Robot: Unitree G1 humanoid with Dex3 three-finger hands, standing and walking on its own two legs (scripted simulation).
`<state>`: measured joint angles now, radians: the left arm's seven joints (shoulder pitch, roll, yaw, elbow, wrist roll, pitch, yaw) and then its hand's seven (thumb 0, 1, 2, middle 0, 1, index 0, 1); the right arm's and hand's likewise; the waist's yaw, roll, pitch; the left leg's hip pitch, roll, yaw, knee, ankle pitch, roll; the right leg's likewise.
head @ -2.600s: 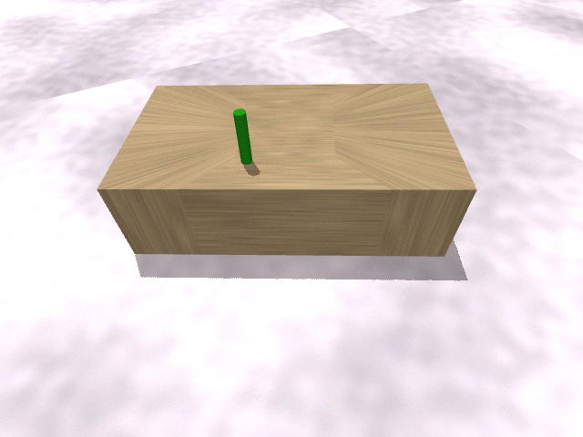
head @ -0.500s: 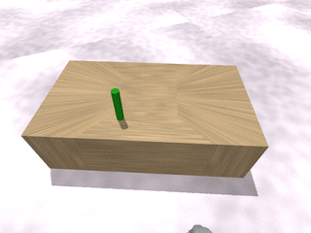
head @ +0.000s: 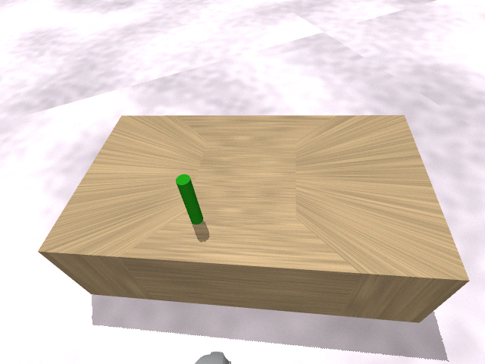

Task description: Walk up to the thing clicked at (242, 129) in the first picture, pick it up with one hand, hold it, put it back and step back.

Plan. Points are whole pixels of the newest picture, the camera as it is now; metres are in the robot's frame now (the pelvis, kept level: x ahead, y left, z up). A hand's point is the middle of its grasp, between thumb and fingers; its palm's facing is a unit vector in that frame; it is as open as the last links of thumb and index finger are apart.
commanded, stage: walk up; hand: left
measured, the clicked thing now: (190, 201) +0.65 +0.25 -0.28
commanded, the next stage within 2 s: stand in 1.74 s
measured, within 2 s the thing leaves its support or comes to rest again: neither
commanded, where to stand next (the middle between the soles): +0.18 +0.05 m, yaw -1 degrees
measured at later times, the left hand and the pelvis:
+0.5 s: hand out of the picture +0.15 +0.33 -0.16, palm faces -0.06 -0.92 -0.38, open 7.3 cm; pelvis +0.09 +0.06 -0.01, yaw -2 degrees
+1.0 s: hand (118, 342) +0.20 +0.30 -0.15, palm faces -0.06 -0.95 -0.30, open 7.3 cm; pelvis +0.10 +0.06 +0.00, yaw -3 degrees
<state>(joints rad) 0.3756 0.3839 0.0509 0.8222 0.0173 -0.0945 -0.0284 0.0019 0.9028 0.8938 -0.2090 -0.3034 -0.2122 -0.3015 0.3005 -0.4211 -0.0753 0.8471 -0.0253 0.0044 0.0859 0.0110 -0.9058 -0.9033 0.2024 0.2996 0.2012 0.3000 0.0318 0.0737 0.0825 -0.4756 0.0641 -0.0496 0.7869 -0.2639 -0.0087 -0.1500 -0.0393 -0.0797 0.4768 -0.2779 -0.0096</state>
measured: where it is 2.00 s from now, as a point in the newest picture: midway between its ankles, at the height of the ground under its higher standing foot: outside the picture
